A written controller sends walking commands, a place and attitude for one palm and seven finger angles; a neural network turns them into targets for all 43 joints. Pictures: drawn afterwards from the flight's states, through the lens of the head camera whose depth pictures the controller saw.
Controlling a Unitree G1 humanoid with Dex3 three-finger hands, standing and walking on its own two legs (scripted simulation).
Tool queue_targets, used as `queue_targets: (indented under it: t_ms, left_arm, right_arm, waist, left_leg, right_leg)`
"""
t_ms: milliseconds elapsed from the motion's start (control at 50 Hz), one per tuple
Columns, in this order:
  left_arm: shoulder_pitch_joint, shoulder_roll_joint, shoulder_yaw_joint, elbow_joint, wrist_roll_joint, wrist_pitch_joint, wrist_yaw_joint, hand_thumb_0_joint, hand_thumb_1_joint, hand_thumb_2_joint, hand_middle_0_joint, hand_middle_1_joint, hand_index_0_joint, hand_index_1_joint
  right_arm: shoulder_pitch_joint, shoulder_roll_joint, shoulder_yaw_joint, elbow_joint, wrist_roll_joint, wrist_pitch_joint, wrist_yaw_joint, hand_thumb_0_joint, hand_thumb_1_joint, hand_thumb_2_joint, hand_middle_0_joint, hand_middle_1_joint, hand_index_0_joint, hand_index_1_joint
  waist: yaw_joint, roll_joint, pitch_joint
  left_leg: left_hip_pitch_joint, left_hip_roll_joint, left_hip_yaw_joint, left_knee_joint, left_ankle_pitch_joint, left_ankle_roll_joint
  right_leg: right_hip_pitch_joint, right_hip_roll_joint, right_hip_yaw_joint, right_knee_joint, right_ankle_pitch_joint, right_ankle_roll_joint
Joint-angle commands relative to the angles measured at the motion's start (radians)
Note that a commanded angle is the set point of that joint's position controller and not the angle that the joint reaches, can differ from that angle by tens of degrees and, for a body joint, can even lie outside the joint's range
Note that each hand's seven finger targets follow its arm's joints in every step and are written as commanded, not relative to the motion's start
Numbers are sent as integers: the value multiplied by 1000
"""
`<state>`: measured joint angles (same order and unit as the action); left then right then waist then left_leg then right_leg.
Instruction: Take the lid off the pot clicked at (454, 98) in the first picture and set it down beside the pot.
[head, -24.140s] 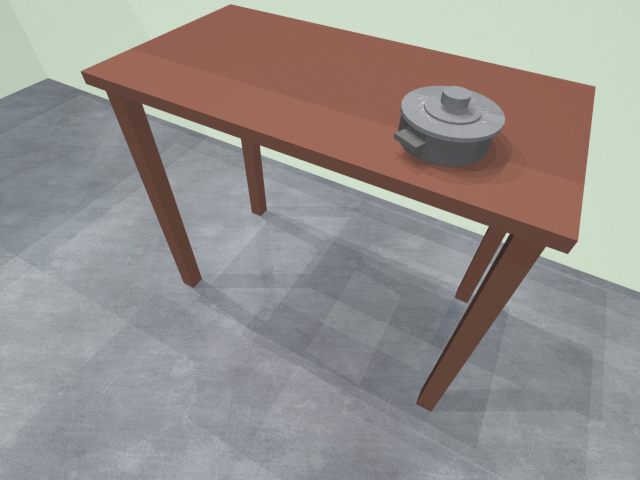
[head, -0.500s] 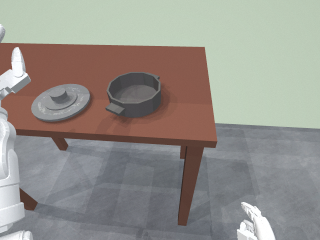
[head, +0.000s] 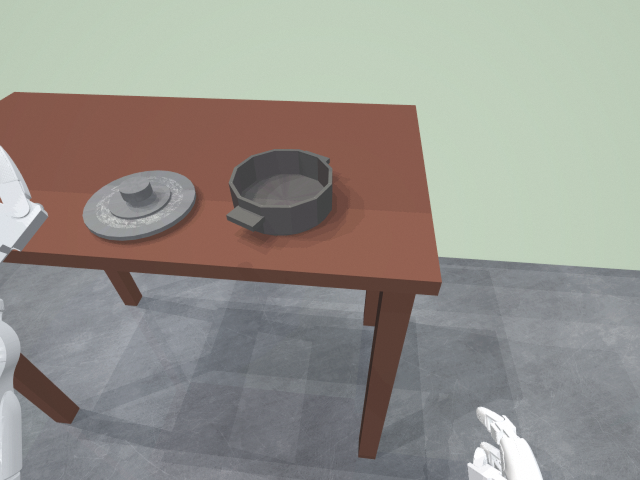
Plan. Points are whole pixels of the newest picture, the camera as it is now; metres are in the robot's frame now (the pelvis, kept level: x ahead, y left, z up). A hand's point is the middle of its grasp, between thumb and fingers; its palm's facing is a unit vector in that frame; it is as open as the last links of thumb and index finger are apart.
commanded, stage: draw the hand back to the body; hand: left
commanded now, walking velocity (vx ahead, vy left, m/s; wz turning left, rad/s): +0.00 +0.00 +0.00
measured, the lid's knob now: (135, 189) +0.50 +0.37 +0.10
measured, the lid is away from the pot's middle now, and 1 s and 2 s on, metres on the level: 0.24 0.24 0.24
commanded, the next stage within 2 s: step back with the hand held close in 0.40 s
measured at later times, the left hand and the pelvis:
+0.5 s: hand out of the picture +0.16 +0.25 +0.28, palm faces +0.52 -0.81 -0.26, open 7.4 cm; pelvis -0.02 +0.01 +0.00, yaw +1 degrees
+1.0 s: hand out of the picture +0.13 +0.26 +0.27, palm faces +0.46 -0.74 -0.50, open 7.4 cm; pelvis -0.06 +0.04 -0.01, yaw +0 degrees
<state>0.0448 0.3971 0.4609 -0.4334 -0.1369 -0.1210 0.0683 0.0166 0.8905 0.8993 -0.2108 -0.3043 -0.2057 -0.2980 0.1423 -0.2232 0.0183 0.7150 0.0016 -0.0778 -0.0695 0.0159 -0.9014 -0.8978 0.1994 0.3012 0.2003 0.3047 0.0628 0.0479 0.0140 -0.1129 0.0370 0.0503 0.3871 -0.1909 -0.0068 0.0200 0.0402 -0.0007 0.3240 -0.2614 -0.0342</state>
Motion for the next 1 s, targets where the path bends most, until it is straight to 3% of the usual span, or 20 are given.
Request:
queue_targets:
  t_ms: [0, 40, 120, 160, 200, 220, 340, 380, 480, 500, 520, 540, 600, 640, 700, 760, 840, 940, 980]
  left_arm:
    - [-117, 219, 97, -236, -4, -57, 7, 0, 900, 900, -200, -300, -200, -300]
    - [-89, 193, 70, -297, 1, -64, 2, 0, 900, 900, -200, -300, -200, -300]
    - [6, 204, 104, -319, 0, -67, 8, 0, 900, 900, -200, -300, -200, -300]
    - [36, 182, 85, -356, -1, -68, 5, 0, 900, 900, -200, -300, -200, -300]
    - [64, 173, 82, -351, -2, -65, 6, 0, 900, 900, -200, -300, -200, -300]
    - [87, 177, 87, -381, -1, -68, 4, 0, 900, 900, -200, -300, -200, -300]
    - [49, 163, 74, -365, 5, -69, 13, 0, 900, 900, -200, -300, -200, -300]
    - [55, 155, 65, -357, 4, -66, 13, 0, 900, 900, -200, -300, -200, -300]
    - [55, 171, 76, -396, 8, -69, 15, 0, 900, 900, -200, -300, -200, -300]
    - [-73, 349, 217, -472, 41, -107, 38, 0, 900, 900, -200, -300, -200, -300]
    - [-3, 265, 156, -380, 41, -112, 36, 0, 900, 900, -200, -300, -200, -300]
    - [17, 247, 141, -376, 46, -117, 33, 0, 900, 900, -200, -300, -200, -300]
    - [139, 222, 122, -344, 45, -104, 28, 0, 900, 900, -200, -300, -200, -300]
    - [204, 229, 139, -360, 39, -103, 27, 0, 900, 900, -200, -300, -200, -300]
    - [258, 267, 185, -430, 42, -107, 33, 0, 900, 900, -200, -300, -200, -300]
    - [326, 287, 219, -504, 41, -114, 42, 0, 900, 900, -200, -300, -200, -300]
    - [366, 316, 265, -583, 40, -139, 59, 0, 900, 900, -200, -300, -200, -300]
    - [327, 307, 284, -548, 40, -160, 80, 0, 900, 900, -200, -300, -200, -300]
    - [282, 288, 270, -492, 42, -159, 85, 0, 900, 900, -200, -300, -200, -300]
  right_arm:
    - [-164, -104, -37, -164, -2, -65, -3, 0, -900, -900, 200, 300, 200, 300]
    - [-167, -99, -35, -169, 0, -68, 1, 0, -900, -900, 200, 300, 200, 300]
    - [-159, -96, -38, -162, -8, -78, -1, 0, -900, -900, 200, 300, 200, 300]
    - [-162, -93, -37, -167, -6, -79, 2, 0, -900, -900, 200, 300, 200, 300]
    - [-161, -91, -34, -168, -7, -82, 0, 0, -900, -900, 200, 300, 200, 300]
    - [-162, -90, -37, -172, -7, -85, -1, 0, -900, -900, 200, 300, 200, 300]
    - [-162, -83, -29, -162, -8, -100, -8, 0, -900, -900, 200, 300, 200, 300]
    - [-162, -85, -29, -161, -12, -100, -9, 0, -900, -900, 200, 300, 200, 300]
    - [-166, -84, -30, -160, -16, -107, -8, 0, -900, -900, 200, 300, 200, 300]
    - [-155, -123, -34, -220, 6, -86, 2, 0, -900, -900, 200, 300, 200, 300]
    - [-143, -109, -36, -196, -3, -70, 2, 0, -900, -900, 200, 300, 200, 300]
    - [-135, -105, -33, -207, 4, -59, 10, 0, -900, -900, 200, 300, 200, 300]
    - [-94, -119, -54, -229, 15, -37, 11, 0, -900, -900, 200, 300, 200, 300]
    - [-83, -122, -58, -247, 20, -22, 10, 0, -900, -900, 200, 300, 200, 300]
    - [-65, -128, -73, -277, 25, -1, 9, 0, -900, -900, 200, 300, 200, 300]
    - [-62, -127, -75, -298, 26, 9, 12, 0, -900, -900, 200, 300, 200, 300]
    - [-55, -127, -78, -309, 21, -4, 14, 0, -900, -900, 200, 300, 200, 300]
    - [-23, -125, -84, -288, 23, -34, 7, 0, -900, -900, 200, 300, 200, 300]
    - [-10, -125, -84, -278, 26, -44, 4, 0, -900, -900, 200, 300, 200, 300]
  waist:
    - [8, -1, -115]
    - [4, 42, -113]
    - [12, 16, -102]
    - [7, 29, -85]
    - [6, -13, -48]
    - [11, 11, -61]
    - [4, 38, -26]
    - [5, 14, -17]
    - [12, 34, -50]
    - [-23, 40, 5]
    - [-38, -25, 5]
    - [-41, -19, 3]
    - [-53, -41, -80]
    - [-53, -13, -134]
    - [-50, -35, -187]
    - [-43, 28, -218]
    - [-38, 129, -217]
    - [-57, 131, -176]
    - [-70, 107, -130]
  left_leg:
    - [161, 1, -1, -17, 196, 52]
    - [169, 1, -2, -17, 191, 49]
    - [157, 6, -8, -18, 175, 45]
    - [154, 7, -8, -23, 151, 41]
    - [141, 10, -17, -29, 120, 42]
    - [149, 10, -16, -26, 119, 43]
    - [144, 7, -28, -38, 54, 39]
    - [135, 8, -33, -43, 52, 40]
    - [142, 9, -34, -39, 64, 39]
    - [59, 16, -57, 26, -16, 57]
    - [31, 5, -74, 74, -33, 57]
    - [35, 2, -75, 88, -23, 55]
    - [47, 38, -75, 101, 100, 55]
    - [65, 63, -84, 78, 225, 58]
    - [47, 102, -98, 74, 397, 63]
    - [21, 122, -118, 49, 425, 62]
    - [-70, 139, -147, -6, 278, 62]
    - [-205, 144, -159, -44, -52, 59]
    - [-264, 145, -168, -59, -208, 58]
  right_leg:
    - [-136, -34, -12, -61, 289, 15]
    - [-141, -35, -11, -64, 277, 13]
    - [-144, -36, -11, -65, 255, 11]
    - [-157, -36, -10, -73, 227, 12]
    - [-175, -33, -14, -84, 184, 12]
    - [-174, -36, -8, -84, 184, 11]
    - [-194, -33, -8, -104, 98, 6]
    - [-191, -35, -8, -105, 94, 6]
    - [-174, -39, -5, -96, 109, 6]
    - [-297, -91, 139, -131, 142, 4]
    - [-304, -127, 142, -136, 143, -2]
    - [-324, -141, 154, -135, 151, -10]
    - [-297, -159, 109, -55, 285, 1]
    - [-265, -136, 76, 6, 353, 17]
    - [-227, -107, 45, 77, 404, 38]
    - [-217, -82, 25, 124, 334, 41]
    - [-207, -60, 9, 172, 187, 36]
    - [-197, -63, 19, 188, 89, 24]
    - [-217, -67, 24, 190, 24, 18]
